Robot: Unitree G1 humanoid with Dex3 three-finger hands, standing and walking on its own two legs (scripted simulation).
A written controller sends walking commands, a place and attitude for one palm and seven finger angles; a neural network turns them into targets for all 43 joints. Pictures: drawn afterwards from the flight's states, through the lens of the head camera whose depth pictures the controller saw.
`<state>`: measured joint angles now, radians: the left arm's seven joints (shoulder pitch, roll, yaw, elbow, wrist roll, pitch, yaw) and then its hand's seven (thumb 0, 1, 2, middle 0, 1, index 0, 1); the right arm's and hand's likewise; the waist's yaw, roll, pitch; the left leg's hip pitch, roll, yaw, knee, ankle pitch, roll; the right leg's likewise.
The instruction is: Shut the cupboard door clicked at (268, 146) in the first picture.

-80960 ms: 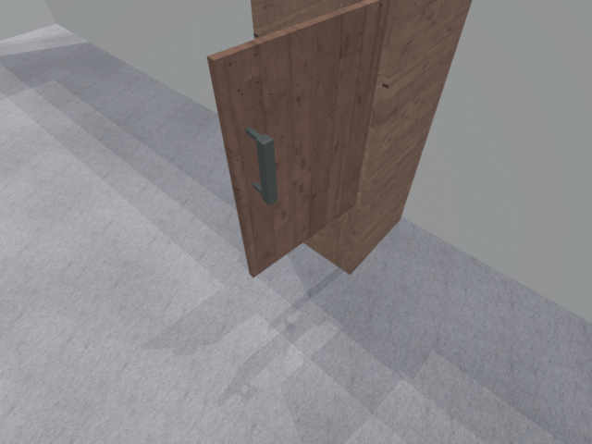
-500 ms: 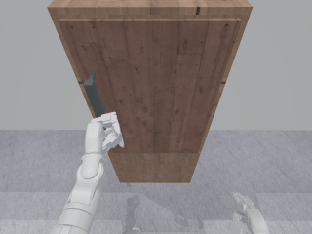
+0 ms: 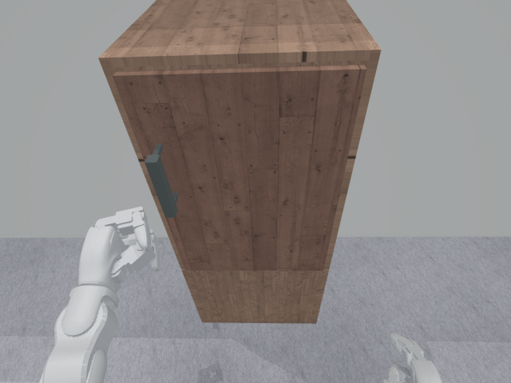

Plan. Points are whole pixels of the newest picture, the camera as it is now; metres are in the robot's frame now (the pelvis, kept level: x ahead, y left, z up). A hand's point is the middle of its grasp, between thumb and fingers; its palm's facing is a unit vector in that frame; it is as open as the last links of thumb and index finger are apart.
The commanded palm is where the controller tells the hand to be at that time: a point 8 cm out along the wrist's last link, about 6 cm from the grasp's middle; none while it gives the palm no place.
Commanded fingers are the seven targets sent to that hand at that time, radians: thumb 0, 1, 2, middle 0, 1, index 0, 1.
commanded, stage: draw the hand back to the body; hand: left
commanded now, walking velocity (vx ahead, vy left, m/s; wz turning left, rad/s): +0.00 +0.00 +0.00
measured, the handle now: (165, 181) +0.47 +0.22 +0.06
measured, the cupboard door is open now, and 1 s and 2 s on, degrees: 0 0 0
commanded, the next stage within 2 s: step back with the hand held close in 1.08 s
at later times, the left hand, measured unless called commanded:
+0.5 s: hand (58, 257) +0.23 +0.26 +0.16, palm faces +0.35 -0.87 -0.35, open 4.6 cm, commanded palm +0.18 +0.30 +0.18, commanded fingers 0.00 0.90 0.90 -0.45 -0.57 -0.45 -0.57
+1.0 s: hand (27, 260) +0.22 +0.28 +0.18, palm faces +0.44 -0.81 -0.40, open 7.4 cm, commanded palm +0.17 +0.32 +0.20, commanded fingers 0.00 0.90 0.90 -0.20 -0.30 -0.20 -0.30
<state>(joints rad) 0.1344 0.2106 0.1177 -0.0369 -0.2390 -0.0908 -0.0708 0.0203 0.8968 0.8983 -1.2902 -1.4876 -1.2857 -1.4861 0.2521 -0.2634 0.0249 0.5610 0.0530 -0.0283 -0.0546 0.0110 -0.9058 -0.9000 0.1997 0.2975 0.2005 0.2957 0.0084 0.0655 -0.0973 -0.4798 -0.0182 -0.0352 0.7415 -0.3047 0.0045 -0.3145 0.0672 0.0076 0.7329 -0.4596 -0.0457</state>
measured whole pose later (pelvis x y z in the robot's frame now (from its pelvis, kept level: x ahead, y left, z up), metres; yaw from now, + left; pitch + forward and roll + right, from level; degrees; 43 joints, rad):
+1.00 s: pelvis +0.02 +0.02 +0.03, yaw +0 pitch -2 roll +0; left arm 0.47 0.35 0.33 -0.38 -0.08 -0.04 0.10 0.02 0.89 0.90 -0.23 -0.32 -0.22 -0.32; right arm 0.20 -0.23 0.02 0.61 0.02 -0.05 -0.07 0.01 -0.90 -0.90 0.20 0.30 0.20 0.30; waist 0.07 0.06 -0.02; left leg -0.22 -0.05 -0.01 0.46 -0.21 0.04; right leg -0.04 0.02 0.04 0.42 -0.34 -0.02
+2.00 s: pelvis -0.09 +0.05 +0.02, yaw +3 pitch +0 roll -3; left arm 0.55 0.43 0.44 -0.53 -0.05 -0.19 0.14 0.02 0.89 0.90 -0.22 -0.31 -0.21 -0.30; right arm 0.22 -0.22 0.00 0.57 0.01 -0.03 -0.07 0.01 -0.90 -0.90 0.20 0.30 0.20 0.30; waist 0.01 0.04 0.02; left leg -0.48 -0.03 -0.01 0.54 -0.16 0.06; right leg -0.28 0.05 0.02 0.54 -0.26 0.01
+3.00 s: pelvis -0.42 +0.13 +0.02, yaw -2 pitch -1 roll -1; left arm 0.52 0.58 0.53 -0.59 -0.05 -0.23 0.12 0.01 0.88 0.90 -0.23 -0.31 -0.22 -0.31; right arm 0.30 -0.20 -0.02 0.72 0.01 -0.01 -0.06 0.01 -0.90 -0.90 0.20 0.30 0.20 0.30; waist 0.03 -0.05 -0.09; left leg -0.70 0.06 0.01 1.24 -0.31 -0.02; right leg -0.22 0.08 -0.12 0.57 -0.38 -0.13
